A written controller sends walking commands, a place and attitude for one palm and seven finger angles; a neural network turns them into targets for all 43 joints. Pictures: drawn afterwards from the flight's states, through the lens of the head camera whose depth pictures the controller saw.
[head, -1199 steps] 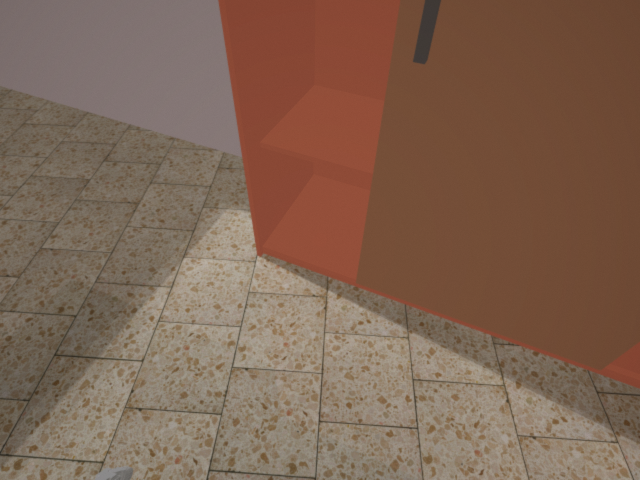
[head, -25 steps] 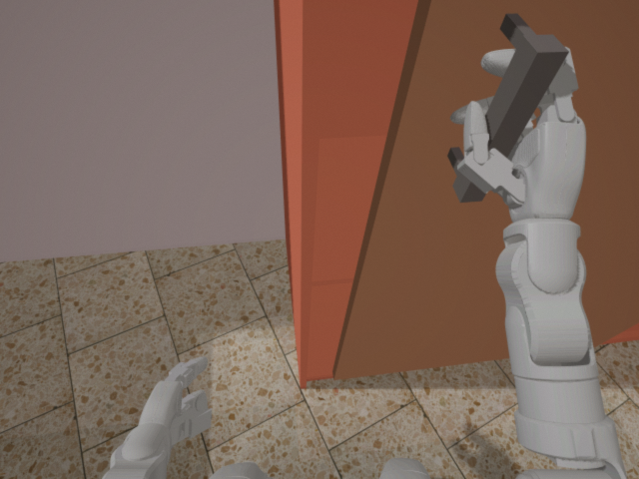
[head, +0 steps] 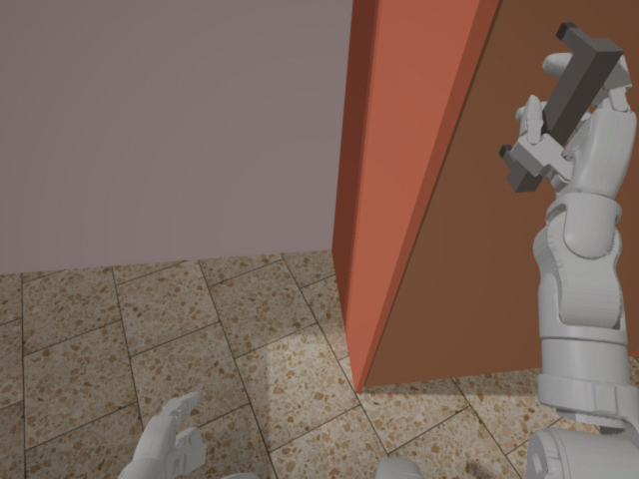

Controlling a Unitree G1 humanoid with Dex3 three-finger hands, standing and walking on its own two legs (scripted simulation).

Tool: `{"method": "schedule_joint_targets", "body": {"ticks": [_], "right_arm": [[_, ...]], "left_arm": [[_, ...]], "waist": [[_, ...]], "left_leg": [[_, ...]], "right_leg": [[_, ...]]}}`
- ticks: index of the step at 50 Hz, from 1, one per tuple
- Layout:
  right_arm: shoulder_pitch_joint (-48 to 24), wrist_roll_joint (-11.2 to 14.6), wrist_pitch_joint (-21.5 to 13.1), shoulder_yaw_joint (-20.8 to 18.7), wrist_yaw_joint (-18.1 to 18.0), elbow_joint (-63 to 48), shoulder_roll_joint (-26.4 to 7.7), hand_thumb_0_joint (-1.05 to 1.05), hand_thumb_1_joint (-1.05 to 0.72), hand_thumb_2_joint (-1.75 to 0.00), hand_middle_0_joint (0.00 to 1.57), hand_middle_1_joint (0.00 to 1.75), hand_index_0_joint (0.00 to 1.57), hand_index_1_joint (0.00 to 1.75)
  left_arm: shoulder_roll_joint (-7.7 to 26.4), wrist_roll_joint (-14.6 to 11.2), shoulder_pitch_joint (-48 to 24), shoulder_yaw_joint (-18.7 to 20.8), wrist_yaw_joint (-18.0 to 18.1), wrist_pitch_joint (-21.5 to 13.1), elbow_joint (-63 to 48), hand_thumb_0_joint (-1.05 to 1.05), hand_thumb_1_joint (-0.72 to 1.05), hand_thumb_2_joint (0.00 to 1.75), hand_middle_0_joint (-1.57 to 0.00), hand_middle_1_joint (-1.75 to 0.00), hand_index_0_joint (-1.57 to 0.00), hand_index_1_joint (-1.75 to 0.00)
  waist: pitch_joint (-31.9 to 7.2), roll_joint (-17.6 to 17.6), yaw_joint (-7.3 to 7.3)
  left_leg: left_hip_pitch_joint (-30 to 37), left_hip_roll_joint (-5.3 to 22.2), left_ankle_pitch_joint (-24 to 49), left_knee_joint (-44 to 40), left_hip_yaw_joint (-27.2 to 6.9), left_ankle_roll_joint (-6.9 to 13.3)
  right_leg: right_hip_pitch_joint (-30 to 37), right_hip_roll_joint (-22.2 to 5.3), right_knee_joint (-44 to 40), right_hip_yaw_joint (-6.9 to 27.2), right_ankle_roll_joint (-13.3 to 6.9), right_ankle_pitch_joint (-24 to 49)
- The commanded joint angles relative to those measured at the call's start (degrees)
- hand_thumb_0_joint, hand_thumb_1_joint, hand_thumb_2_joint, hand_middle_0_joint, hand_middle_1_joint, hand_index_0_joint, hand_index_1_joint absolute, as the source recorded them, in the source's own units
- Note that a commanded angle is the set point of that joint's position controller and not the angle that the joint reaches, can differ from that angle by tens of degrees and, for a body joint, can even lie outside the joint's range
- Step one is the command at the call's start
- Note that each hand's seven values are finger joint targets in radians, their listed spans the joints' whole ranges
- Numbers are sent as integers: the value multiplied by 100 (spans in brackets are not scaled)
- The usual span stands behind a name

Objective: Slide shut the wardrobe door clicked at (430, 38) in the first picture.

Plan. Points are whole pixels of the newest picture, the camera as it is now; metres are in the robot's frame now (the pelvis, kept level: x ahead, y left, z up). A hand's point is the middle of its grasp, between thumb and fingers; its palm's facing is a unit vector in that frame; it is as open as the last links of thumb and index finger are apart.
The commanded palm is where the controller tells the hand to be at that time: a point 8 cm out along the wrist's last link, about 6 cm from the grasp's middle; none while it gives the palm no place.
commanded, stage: step sideways, sliding the door along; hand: right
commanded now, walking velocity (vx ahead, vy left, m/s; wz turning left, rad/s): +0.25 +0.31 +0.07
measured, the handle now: (544, 113) +0.42 -0.24 +0.25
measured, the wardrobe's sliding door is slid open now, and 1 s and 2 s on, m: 0.00 0.00 0.01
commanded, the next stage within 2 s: stop walking and hold the door there in 0.14 s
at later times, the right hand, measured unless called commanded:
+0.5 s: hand (532, 137) +0.39 -0.22 +0.24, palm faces +0.62 +0.75 -0.24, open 6.7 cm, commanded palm +0.34 -0.25 +0.22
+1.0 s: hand (532, 138) +0.39 -0.22 +0.24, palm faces +0.63 +0.74 -0.24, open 6.6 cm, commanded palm +0.34 -0.25 +0.22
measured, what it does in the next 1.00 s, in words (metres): steps to the left: right foot, then left foot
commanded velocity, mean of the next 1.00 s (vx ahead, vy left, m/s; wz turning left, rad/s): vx -0.04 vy -0.04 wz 0.01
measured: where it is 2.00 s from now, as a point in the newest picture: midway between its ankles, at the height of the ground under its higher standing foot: outside the picture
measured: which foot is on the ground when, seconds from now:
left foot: down 0.00-0.08, up 0.10-0.38, down 0.40-1.00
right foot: up 0.00-0.06, down 0.08-0.38, up 0.40-0.54, down 0.56-1.00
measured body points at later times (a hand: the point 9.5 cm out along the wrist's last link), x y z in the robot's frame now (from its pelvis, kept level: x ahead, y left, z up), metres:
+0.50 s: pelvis +0.05 +0.11 +0.00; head +0.07 +0.13 +0.45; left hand +0.24 +0.37 -0.09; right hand +0.35 -0.26 +0.25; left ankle +0.14 +0.27 -0.72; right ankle +0.05 -0.03 -0.68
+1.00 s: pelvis +0.06 +0.12 +0.02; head +0.04 +0.12 +0.47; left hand +0.15 +0.41 -0.07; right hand +0.35 -0.26 +0.25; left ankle +0.10 +0.26 -0.71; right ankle +0.11 +0.02 -0.72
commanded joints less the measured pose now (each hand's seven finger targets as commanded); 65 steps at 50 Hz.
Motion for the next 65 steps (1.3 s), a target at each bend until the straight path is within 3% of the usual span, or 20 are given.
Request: {"method": "schedule_joint_targets", "body": {"ticks": [1,2,4,5,12,13,14,17,18,19,22,27,30,34,38,40,42,48,57,65], "right_arm": [[-3041,185,-825,1775,440,-2811,416,0,-90,-90,45,140,45,140],[-2809,185,-872,1770,427,-2706,383,0,-90,-90,45,140,45,140],[-2475,337,-1016,1723,468,-2933,324,0,-90,-90,45,140,45,140],[-2362,351,-1003,1589,490,-2952,191,0,-90,-90,45,140,45,140],[-1901,161,-976,1175,616,-3026,-259,0,-90,-90,45,140,45,140],[-553,-55,-960,-2143,340,-670,-3759,0,-90,-90,45,140,45,140],[-667,42,-943,-1382,443,-1154,-2912,0,-90,-90,45,140,45,140],[-537,-22,-995,-1411,530,-1185,-2857,0,-90,-90,45,140,45,140],[-403,-105,-996,-1752,493,-1089,-3300,0,-90,-90,45,140,45,140],[-154,-130,-963,-2154,435,-855,-3785,0,-90,-90,45,140,45,140],[-243,54,-928,-2064,365,-1438,-3399,0,-90,-90,45,140,45,140],[513,-43,-1069,-2615,123,-1307,-3659,0,-90,-90,45,140,45,140],[766,-68,-1164,-2156,139,-1239,-3150,0,-90,-90,45,140,45,140],[1259,-90,-1143,-2508,99,-1123,-3591,0,-90,-90,45,140,45,140],[1153,-146,-1133,-2805,72,-717,-4011,0,-90,-90,45,140,45,140],[1327,-70,-1094,-2843,86,-479,-3949,0,-90,-90,45,140,45,140],[1139,-48,-1101,-2862,94,-416,-4002,0,-90,-90,45,140,45,140],[1369,-121,-1257,-2738,92,-402,-3764,0,-90,-90,45,140,45,140],[1544,-118,-1249,-2662,103,-90,-3686,0,-90,-90,45,140,45,140],[1534,-63,-1334,-2754,189,-236,-3749,0,-90,-90,45,140,45,140]], "left_arm": [[569,76,-567,150,117,-308,-754,0,90,90,-20,-30,-20,-30],[556,102,-458,143,140,-236,-752,0,90,90,-20,-30,-20,-30],[855,143,-723,372,60,-249,-1057,0,90,90,-20,-30,-20,-30],[689,82,-798,345,8,-220,-1164,0,90,90,-20,-30,-20,-30],[875,39,-461,420,-192,-247,-1153,0,90,90,-20,-30,-20,-30],[1344,91,-211,504,-1,-70,-642,0,90,90,-20,-30,-20,-30],[1177,125,-338,435,-21,-42,-920,0,90,90,-20,-30,-20,-30],[1098,-10,-385,314,44,-281,-1017,0,90,90,-20,-30,-20,-30],[1053,-2,-379,303,64,-395,-984,0,90,90,-20,-30,-20,-30],[882,34,-558,257,104,-450,-978,0,90,90,-20,-30,-20,-30],[1109,37,-490,272,212,-661,-838,0,90,90,-20,-30,-20,-30],[1115,117,-445,218,496,-649,-589,0,90,90,-20,-30,-20,-30],[1127,121,-463,204,549,-759,-743,0,90,90,-20,-30,-20,-30],[1228,70,-78,229,534,-917,-646,0,90,90,-20,-30,-20,-30],[1320,154,-57,269,569,-905,-695,0,90,90,-20,-30,-20,-30],[1309,107,200,372,544,-853,-582,0,90,90,-20,-30,-20,-30],[1258,130,97,296,546,-836,-528,0,90,90,-20,-30,-20,-30],[1283,116,-114,203,590,-841,-595,0,90,90,-20,-30,-20,-30],[1232,156,-35,207,561,-854,-486,0,90,90,-20,-30,-20,-30],[1185,169,-75,279,496,-719,-474,0,90,90,-20,-30,-20,-30]], "waist": [[-2192,681,759],[-2492,249,853],[-2451,-1889,642],[-2162,-1113,597],[-2029,-1462,630],[-2072,-1647,414],[-2006,-1823,385],[-2044,-1055,359],[-2082,-44,359],[-2102,1366,399],[-2031,2036,378],[-1901,711,550],[-1421,-1901,543],[-1591,-699,386],[-1573,120,570],[-1735,870,529],[-1582,891,532],[-1229,-664,432],[-1155,258,457],[-1474,879,494]], "left_leg": [[644,1377,1696,-1027,-1879,1075],[517,1024,1832,-75,-1221,728],[-1911,104,-877,2233,-620,-7],[-2146,19,-951,2938,-988,-59],[-1761,311,-513,1804,-403,-183],[-1395,136,-545,1582,-177,-272],[-760,94,-552,807,-106,-183],[1223,-252,1398,-1375,115,-268],[2023,86,2223,-1746,-321,-134],[2705,1230,4036,-1664,-1991,427],[982,1966,1580,-2041,-3200,752],[49,1364,482,-1313,-1428,176],[-135,204,-781,666,-673,-176],[-26,315,-124,-785,-516,-269],[770,1235,2187,-1792,-1808,148],[445,1482,1047,-2052,-2147,310],[127,1623,301,-2156,-2192,381],[232,368,-236,-1223,-876,-177],[88,589,-206,-1990,-1488,-78],[-138,1636,304,-1849,-2046,231]], "right_leg": [[468,696,-784,-369,-244,-112],[1447,815,-2565,-667,-253,1041],[3583,-1623,-3555,2165,-1011,3416],[3453,-1714,-3333,2212,-1524,4502],[3265,-1020,-2716,-135,-987,4803],[2891,-864,-2693,-634,-827,4704],[2506,-759,-2288,-704,-665,4541],[1554,-40,-644,-1138,-270,3419],[800,382,351,-1184,-213,2740],[-580,1024,1392,-1132,-99,70],[-169,993,1388,111,-97,-290],[1250,979,-2786,-381,-265,782],[282,-339,-4223,1291,-786,-27],[1325,29,-2919,303,-679,2998],[415,759,-2041,-353,-125,1142],[504,1005,-1711,-324,-139,363],[546,953,-1830,-157,-209,388],[112,277,-3679,569,-514,-508],[319,661,-3006,-75,-315,170],[494,943,-2051,-181,-282,701]]}}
